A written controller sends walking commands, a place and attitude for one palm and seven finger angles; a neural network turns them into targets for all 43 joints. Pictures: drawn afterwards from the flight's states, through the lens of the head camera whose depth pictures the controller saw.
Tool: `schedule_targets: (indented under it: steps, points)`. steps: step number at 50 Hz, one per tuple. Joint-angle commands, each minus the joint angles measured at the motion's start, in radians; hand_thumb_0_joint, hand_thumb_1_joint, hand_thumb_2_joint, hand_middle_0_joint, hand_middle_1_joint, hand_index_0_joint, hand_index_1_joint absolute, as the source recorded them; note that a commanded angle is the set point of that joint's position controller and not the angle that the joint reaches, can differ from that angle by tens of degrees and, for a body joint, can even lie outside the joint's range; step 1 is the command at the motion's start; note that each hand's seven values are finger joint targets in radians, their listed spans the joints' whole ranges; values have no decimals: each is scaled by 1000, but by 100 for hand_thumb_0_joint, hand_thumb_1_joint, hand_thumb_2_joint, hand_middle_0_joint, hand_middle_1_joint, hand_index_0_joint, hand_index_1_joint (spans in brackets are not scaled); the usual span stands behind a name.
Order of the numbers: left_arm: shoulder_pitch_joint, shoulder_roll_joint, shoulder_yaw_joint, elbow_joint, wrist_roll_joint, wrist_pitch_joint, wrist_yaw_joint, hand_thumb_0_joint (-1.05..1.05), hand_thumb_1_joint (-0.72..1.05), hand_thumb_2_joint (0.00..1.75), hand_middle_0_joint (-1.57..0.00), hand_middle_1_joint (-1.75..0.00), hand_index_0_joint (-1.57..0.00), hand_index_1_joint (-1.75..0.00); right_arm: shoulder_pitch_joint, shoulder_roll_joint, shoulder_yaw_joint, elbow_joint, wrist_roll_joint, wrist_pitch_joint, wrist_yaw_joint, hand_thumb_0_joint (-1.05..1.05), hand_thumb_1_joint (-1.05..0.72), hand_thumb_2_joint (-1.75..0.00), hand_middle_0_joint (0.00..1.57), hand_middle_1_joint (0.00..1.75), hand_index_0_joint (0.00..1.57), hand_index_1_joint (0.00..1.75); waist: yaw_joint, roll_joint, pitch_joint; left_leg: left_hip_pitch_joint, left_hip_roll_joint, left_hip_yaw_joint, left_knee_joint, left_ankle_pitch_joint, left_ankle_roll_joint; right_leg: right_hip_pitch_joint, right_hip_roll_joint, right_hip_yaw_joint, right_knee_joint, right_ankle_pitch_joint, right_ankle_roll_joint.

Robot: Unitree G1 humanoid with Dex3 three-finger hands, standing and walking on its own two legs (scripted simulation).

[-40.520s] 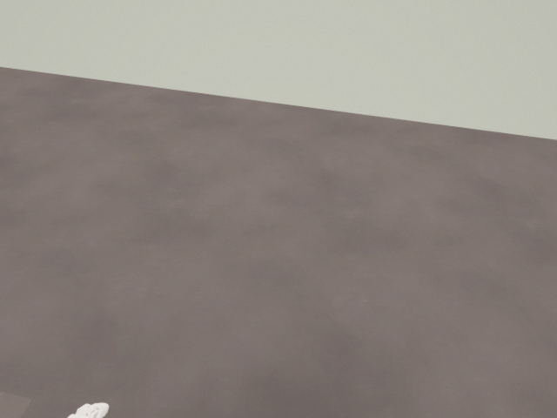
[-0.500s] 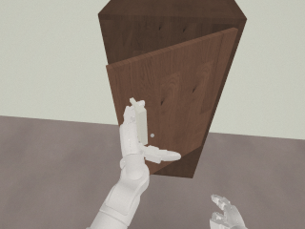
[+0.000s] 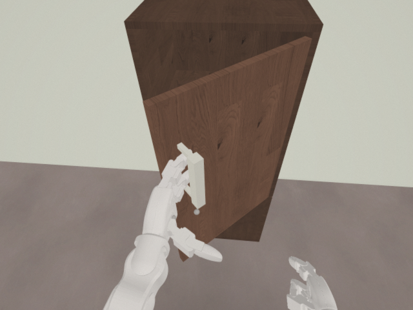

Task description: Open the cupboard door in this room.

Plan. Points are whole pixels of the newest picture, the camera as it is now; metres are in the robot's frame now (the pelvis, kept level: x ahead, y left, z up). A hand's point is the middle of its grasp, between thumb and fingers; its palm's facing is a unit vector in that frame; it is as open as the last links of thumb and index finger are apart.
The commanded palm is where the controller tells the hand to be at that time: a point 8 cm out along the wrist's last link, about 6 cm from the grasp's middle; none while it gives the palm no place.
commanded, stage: slide the hand sideways off the handle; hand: left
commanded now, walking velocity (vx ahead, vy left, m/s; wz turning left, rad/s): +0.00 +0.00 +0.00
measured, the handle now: (191, 176) +0.34 +0.06 +0.10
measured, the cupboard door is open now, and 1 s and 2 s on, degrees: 43 43 43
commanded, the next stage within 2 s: draw the hand back to the body in 0.74 s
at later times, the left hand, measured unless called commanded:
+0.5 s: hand (160, 232) +0.22 +0.10 +0.10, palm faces -0.02 -1.00 -0.03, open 16.3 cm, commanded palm +0.19 +0.15 +0.10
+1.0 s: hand (137, 240) +0.20 +0.13 +0.10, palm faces -0.04 -1.00 -0.06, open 16.3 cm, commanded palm +0.17 +0.19 +0.11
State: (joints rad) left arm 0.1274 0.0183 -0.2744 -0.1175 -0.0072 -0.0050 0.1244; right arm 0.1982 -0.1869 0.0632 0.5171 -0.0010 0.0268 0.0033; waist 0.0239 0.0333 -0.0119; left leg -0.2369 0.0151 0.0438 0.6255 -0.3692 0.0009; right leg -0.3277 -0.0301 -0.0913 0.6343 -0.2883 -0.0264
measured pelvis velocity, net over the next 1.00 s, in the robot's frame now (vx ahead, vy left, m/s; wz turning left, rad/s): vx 0.01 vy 0.00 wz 0.02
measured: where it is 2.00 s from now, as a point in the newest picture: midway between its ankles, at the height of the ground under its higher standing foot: outside the picture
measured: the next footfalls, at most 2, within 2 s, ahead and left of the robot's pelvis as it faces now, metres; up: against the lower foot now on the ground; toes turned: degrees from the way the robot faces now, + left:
none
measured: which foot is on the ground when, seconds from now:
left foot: down 0.00-1.00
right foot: down 0.00-1.00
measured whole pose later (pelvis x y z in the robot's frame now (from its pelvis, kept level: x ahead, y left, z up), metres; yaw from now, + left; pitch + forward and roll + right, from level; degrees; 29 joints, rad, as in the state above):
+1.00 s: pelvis +0.01 +0.00 -0.01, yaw +1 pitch +1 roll +0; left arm 0.48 0.17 -0.05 -0.39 -0.14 -0.08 -0.11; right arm 0.26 -0.22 0.07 0.52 0.01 -0.23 -0.04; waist 0.04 0.04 -0.04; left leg -0.32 0.02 0.02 0.72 -0.42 0.00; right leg -0.39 -0.03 -0.11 0.70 -0.33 -0.02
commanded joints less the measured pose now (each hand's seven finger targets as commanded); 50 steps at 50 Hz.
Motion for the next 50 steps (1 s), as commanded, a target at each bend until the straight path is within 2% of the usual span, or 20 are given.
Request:
schedule_targets:
  steps: [1, 3, 5, 10, 13, 14, 19, 23, 24, 27, 30, 31, 35, 37, 40, 42, 44, 45, 49, 50]
  points:
    - [-186, 31, 88, -243, -23, -64, -30, 0, -50, 30, -15, -30, -15, -30, -159, -77, -35, -177, 6, -68, -23, 0, -90, -90, 20, 30, 20, 30, 15, -107, -130, -56, -30, -35, -105, 110, 17, 137, 3, 81, -152, 55, -6]
    - [-145, 23, 87, -274, -38, -67, -46, 0, -50, 30, -15, -30, -15, -30, -157, -76, -33, -182, 7, -81, -24, 0, -90, -90, 20, 30, 20, 30, 19, -87, -141, -53, -32, -33, -104, 127, 15, 151, 2, 82, -149, 80, -5]
    - [-99, 24, 93, -285, -47, -71, -57, 0, -50, 30, -15, -30, -15, -30, -148, -78, -35, -182, 7, -94, -24, 0, -90, -90, 20, 30, 20, 30, 19, -105, -144, -51, -28, -36, -105, 151, 16, 161, 4, 77, -141, 121, -2]
    - [-5, 80, 150, -333, -54, -84, -81, 0, -50, 30, -15, -30, -15, -30, -134, -86, -36, -183, 6, -116, -25, 0, -90, -90, 20, 30, 20, 30, 21, -85, -138, -61, -30, -32, -99, 171, 17, 163, 4, 79, -129, 167, 1]
    - [9, 86, 150, -365, -58, -98, -102, 0, -50, 30, -15, -30, -15, -30, -127, -89, -39, -188, 6, -133, -28, 0, -90, -90, 20, 30, 20, 30, 11, -84, -130, -62, -30, -32, -88, 167, 18, 150, 5, 84, -130, 163, 5]
    - [33, 103, 169, -364, -64, -101, -108, 0, -50, 30, -15, -30, -15, -30, -123, -92, -38, -187, 6, -141, -30, 0, -90, -90, 20, 30, 20, 30, 17, -65, -126, -64, -31, -32, -89, 166, 18, 147, 5, 80, -128, 157, 2]
    - [98, 147, 228, -376, -93, -123, -143, 0, -50, 30, -15, -30, -15, -30, -105, -98, -39, -179, 11, -177, -38, 0, -90, -90, 20, 30, 20, 30, 18, -73, -115, -92, -31, -36, -76, 153, 16, 139, 4, 92, -131, 128, 6]
    - [126, 124, 193, -434, -104, -141, -172, 0, -50, 30, -15, -30, -15, -30, -88, -105, -42, -189, 10, -215, -38, 0, -90, -90, 20, 30, 20, 30, 6, -63, -134, -87, -31, -42, -66, 171, 17, 123, 7, 73, -102, 166, 10]
    - [165, 130, 200, -429, -108, -144, -180, 0, -50, 30, -15, -30, -15, -30, -85, -107, -44, -187, 10, -225, -38, 0, -90, -90, 20, 30, 20, 30, 12, -52, -130, -89, -30, -43, -62, 178, 18, 120, 9, 72, -99, 173, 8]
    - [201, 152, 220, -438, -117, -152, -207, 0, -50, 30, -15, -30, -15, -30, -68, -115, -45, -186, 11, -246, -41, 0, -90, -90, 20, 30, 20, 30, 7, -86, -123, -113, -31, -47, -51, 168, 19, 107, 9, 69, -89, 163, 13]
    - [194, 164, 229, -451, -125, -157, -220, 0, -50, 30, -15, -30, -15, -30, -63, -120, -44, -185, 13, -267, -45, 0, -90, -90, 20, 30, 20, 30, 4, -59, -107, -128, -32, -53, -46, 141, 17, 82, 7, 69, -87, 111, 11]
    - [220, 190, 266, -446, -132, -159, -220, 0, -50, 30, -15, -30, -15, -30, -57, -121, -47, -183, 13, -274, -48, 0, -90, -90, 20, 30, 20, 30, 10, -61, -118, -133, -32, -53, -39, 140, 16, 87, 7, 75, -86, 107, 11]
    - [272, 175, 262, -465, -149, -171, -238, 0, -50, 30, -15, -30, -15, -30, -52, -123, -45, -188, 15, -298, -49, 0, -90, -90, 20, 30, 20, 30, 14, -61, -116, -144, -30, -58, -35, 152, 14, 80, 11, 56, -65, 123, 9]
    - [221, 157, 228, -497, -149, -179, -243, 0, -50, 30, -15, -30, -15, -30, -50, -125, -45, -187, 16, -311, -51, 0, -90, -90, 20, 30, 20, 30, 1, -35, -122, -136, -32, -60, -28, 149, 14, 57, 13, 48, -55, 121, 11]
    - [231, 153, 217, -477, -146, -179, -242, 0, -50, 30, -15, -30, -15, -30, -41, -129, -44, -178, 17, -327, -51, 0, -90, -90, 20, 30, 20, 30, -3, -32, -98, -146, -30, -72, -28, 134, 11, 33, 15, 39, -46, 97, 8]
    - [256, 151, 210, -487, -137, -175, -240, 0, -50, 30, -15, -30, -15, -30, -34, -128, -46, -183, 16, -332, -48, 0, -90, -90, 20, 30, 20, 30, 6, -26, -125, -140, -28, -74, -26, 149, 11, 37, 15, 34, -32, 113, 7]
    - [278, 219, 281, -484, -131, -165, -228, 0, -50, 30, -15, -30, -15, -30, -34, -132, -47, -174, 14, -328, -51, 0, -90, -90, 20, 30, 20, 30, 21, -57, -139, -149, -27, -74, -29, 162, 11, 63, 15, 37, -30, 124, 6]
    - [280, 222, 295, -509, -135, -161, -229, 0, -50, 30, -15, -30, -15, -30, -38, -129, -47, -181, 15, -325, -51, 0, -90, -90, 20, 30, 20, 30, 24, -29, -155, -141, -28, -70, -31, 177, 11, 76, 13, 39, -27, 143, 4]
    - [275, 241, 339, -513, -159, -133, -235, 0, -50, 30, -15, -30, -15, -30, -52, -127, -41, -175, 20, -317, -58, 0, -90, -90, 20, 30, 20, 30, 28, -43, -132, -138, -25, -69, -37, 190, 10, 92, 16, 38, -44, 163, 5]
    - [274, 226, 332, -520, -170, -128, -244, 0, -50, 30, -15, -30, -15, -30, -57, -125, -38, -179, 23, -318, -58, 0, -90, -90, 20, 30, 20, 30, 27, -40, -120, -139, -25, -71, -44, 180, 9, 89, 17, 34, -47, 151, 6]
